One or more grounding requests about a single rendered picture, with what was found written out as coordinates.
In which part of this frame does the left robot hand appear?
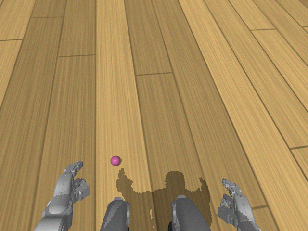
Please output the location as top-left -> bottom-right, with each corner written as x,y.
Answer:
53,161 -> 90,204

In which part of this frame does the left robot arm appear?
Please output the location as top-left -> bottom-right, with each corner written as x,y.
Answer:
33,194 -> 73,231

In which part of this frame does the right robot hand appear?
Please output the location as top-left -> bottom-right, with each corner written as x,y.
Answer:
218,179 -> 255,228

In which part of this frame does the ball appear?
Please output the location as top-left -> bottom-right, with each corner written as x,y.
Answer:
111,156 -> 120,166

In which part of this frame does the right robot arm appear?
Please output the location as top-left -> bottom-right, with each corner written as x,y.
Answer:
237,221 -> 261,231

